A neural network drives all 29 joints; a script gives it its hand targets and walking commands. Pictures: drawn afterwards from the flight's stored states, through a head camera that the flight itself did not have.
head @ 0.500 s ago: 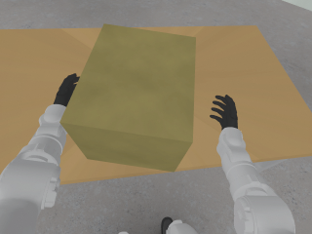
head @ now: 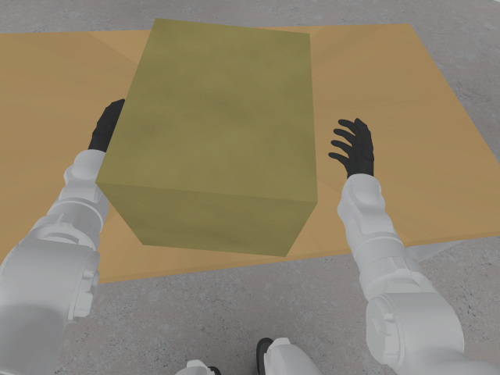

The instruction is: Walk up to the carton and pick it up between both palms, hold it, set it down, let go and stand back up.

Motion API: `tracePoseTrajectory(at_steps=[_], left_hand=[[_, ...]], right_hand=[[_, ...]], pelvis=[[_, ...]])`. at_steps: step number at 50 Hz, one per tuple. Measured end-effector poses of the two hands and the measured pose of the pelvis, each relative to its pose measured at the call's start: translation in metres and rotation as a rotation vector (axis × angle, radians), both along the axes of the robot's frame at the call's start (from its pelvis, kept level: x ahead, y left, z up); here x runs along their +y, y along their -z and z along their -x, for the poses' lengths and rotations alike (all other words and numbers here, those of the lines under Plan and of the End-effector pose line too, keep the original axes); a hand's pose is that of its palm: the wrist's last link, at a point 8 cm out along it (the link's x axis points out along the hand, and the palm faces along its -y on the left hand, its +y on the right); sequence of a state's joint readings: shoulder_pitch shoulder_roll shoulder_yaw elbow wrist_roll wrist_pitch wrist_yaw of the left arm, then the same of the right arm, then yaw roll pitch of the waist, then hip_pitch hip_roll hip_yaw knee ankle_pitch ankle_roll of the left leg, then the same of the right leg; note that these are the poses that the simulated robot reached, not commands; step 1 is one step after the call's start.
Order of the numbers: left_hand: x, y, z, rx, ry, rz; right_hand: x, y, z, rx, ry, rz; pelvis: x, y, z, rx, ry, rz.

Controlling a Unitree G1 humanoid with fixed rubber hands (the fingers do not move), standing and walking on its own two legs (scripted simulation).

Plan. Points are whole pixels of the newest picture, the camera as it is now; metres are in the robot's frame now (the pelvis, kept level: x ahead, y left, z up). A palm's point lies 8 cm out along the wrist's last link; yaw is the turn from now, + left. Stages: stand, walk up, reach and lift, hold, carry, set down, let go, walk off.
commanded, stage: reach and lift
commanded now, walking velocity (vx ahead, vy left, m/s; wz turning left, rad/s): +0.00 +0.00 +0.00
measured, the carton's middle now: (223, 142) +0.49 +0.00 +0.03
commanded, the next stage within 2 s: none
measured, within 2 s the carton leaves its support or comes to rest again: leaves its support in 1.58 s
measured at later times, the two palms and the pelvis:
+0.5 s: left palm (115, 141) +0.49 +0.17 +0.04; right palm (329, 172) +0.41 -0.18 +0.03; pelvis +0.01 +0.01 +0.00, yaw -1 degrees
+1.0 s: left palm (115, 142) +0.49 +0.17 +0.05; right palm (328, 175) +0.41 -0.17 +0.03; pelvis +0.01 +0.02 +0.00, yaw -1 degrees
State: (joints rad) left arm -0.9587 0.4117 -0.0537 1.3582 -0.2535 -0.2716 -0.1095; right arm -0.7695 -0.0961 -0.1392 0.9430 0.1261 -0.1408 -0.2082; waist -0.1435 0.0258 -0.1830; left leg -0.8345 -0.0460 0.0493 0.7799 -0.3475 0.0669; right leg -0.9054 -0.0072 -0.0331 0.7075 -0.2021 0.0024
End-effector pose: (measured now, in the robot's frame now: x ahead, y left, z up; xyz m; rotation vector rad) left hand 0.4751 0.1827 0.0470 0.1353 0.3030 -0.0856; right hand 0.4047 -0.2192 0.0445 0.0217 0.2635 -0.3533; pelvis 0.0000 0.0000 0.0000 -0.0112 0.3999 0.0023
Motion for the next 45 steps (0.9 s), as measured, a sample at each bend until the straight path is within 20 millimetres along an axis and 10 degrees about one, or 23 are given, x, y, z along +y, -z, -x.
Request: tracePoseTrajectory(at_steps=[14, 45], left_hand=[[-0.012, 0.0, -0.016, -0.005, 0.027, 0.042], [-0.014, 0.002, -0.014, -0.021, 0.023, 0.028]], right_hand=[[0.037, 0.016, -0.006, 0.021, -0.021, -0.051], [0.046, 0.013, -0.004, -0.004, -0.052, 0.011]], pelvis=[[0.008, -0.001, -0.011, 0.016, 0.001, 0.01], [0.017, -0.003, -0.011, 0.009, 0.002, 0.026]])
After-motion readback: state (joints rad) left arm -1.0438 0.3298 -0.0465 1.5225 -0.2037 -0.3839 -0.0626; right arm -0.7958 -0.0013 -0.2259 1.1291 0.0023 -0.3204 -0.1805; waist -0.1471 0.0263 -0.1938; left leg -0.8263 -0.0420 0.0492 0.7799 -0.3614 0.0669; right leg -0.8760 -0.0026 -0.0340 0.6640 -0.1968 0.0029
